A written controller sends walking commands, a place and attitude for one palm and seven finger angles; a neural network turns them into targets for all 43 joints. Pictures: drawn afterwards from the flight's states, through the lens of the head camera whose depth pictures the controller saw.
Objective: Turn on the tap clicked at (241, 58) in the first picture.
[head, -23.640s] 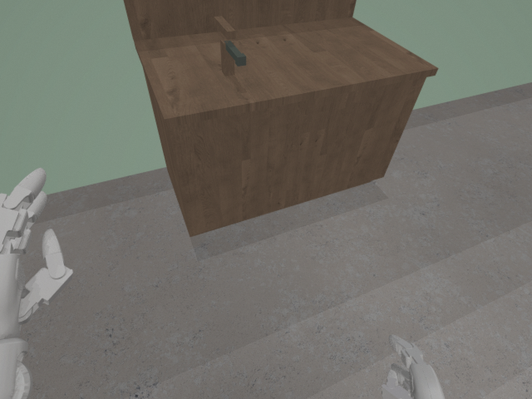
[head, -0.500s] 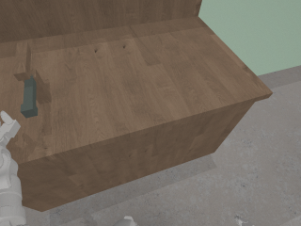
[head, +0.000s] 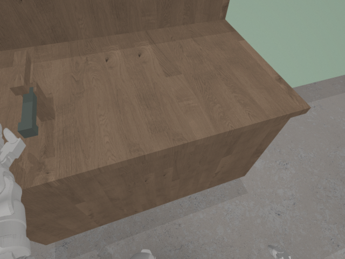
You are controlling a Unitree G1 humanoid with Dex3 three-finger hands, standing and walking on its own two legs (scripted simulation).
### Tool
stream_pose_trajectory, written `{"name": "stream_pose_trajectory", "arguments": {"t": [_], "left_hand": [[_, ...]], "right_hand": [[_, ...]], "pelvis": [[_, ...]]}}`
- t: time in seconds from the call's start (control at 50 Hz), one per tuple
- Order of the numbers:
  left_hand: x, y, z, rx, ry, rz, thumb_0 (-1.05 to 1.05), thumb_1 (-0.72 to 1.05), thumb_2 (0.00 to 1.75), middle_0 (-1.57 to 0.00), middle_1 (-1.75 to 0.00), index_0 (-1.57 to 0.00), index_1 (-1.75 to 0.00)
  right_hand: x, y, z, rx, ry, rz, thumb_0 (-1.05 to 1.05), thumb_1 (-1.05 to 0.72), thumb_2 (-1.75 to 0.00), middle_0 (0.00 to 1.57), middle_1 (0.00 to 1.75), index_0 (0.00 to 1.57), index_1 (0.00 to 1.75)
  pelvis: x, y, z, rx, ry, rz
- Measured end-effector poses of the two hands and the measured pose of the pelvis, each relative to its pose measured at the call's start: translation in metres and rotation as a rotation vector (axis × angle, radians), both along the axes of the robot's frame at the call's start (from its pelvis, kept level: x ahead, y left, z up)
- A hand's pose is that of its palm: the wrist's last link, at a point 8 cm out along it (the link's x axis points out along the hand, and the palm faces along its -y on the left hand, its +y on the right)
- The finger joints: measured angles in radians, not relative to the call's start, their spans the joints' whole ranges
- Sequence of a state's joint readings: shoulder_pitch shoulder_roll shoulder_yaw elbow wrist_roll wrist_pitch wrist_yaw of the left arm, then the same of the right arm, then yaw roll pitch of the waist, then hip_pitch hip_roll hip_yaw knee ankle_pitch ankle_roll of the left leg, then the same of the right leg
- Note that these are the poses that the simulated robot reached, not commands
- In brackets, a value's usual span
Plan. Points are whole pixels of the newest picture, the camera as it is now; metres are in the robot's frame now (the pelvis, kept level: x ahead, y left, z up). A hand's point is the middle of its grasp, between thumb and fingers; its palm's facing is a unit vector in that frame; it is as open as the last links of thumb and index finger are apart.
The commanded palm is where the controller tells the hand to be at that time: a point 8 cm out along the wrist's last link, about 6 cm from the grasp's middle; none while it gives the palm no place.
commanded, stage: push the lever round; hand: left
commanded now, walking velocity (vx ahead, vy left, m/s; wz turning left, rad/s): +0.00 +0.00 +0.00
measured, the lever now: (28, 129) +0.37 +0.35 +0.08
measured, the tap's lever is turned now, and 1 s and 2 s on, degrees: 0 19 44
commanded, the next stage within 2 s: none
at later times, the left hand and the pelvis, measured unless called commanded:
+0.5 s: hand (30, 139) +0.35 +0.34 +0.07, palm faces +0.60 -0.80 -0.06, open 7.7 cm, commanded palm +0.30 +0.36 +0.07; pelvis +0.00 +0.01 +0.00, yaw +0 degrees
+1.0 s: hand (48, 134) +0.36 +0.30 +0.07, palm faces +0.69 -0.72 -0.06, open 7.6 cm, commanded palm +0.32 +0.31 +0.07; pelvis +0.00 +0.01 +0.00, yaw +0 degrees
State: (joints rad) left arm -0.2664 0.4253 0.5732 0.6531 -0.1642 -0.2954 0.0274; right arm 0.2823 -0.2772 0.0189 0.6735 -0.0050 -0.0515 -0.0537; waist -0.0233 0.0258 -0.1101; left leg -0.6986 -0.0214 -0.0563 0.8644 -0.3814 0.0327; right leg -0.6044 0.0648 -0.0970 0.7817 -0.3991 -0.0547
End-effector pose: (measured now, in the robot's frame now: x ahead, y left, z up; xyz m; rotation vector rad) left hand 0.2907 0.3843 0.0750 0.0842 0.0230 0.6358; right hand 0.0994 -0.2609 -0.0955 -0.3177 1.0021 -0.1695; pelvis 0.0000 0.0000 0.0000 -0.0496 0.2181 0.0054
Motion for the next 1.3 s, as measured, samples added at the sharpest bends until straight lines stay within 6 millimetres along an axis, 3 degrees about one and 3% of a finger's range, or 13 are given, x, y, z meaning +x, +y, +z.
{"name": "stream_pose_trajectory", "arguments": {"t": [0.3, 0.8, 1.3], "left_hand": [[0.002, 0.000, -0.003, -0.016, 0.016, 0.004, 0.01, 0.90, 0.90, -0.15, -0.15, -0.16, -0.15], [0.014, -0.040, -0.003, -0.015, -0.033, 0.077, 0.03, 0.95, 0.91, -0.15, -0.15, -0.15, -0.15], [0.029, -0.078, 0.000, -0.013, -0.023, 0.213, 0.03, 0.95, 0.91, -0.15, -0.15, -0.15, -0.15]], "right_hand": [[0.004, 0.007, 0.002, 0.005, -0.017, -0.005, 0.01, -0.91, -0.89, 0.21, 0.30, 0.21, 0.30], [0.013, 0.027, -0.002, 0.033, -0.033, 0.036, 0.01, -0.91, -0.89, 0.21, 0.30, 0.21, 0.30], [0.008, 0.009, -0.009, 0.046, 0.000, 0.013, 0.01, -0.91, -0.89, 0.21, 0.30, 0.21, 0.30]], "pelvis": [[0.000, 0.005, 0.001, -0.004, -0.005, -0.001], [-0.003, 0.013, 0.000, -0.006, -0.019, 0.014], [-0.003, -0.002, -0.001, 0.005, -0.015, 0.017]]}}
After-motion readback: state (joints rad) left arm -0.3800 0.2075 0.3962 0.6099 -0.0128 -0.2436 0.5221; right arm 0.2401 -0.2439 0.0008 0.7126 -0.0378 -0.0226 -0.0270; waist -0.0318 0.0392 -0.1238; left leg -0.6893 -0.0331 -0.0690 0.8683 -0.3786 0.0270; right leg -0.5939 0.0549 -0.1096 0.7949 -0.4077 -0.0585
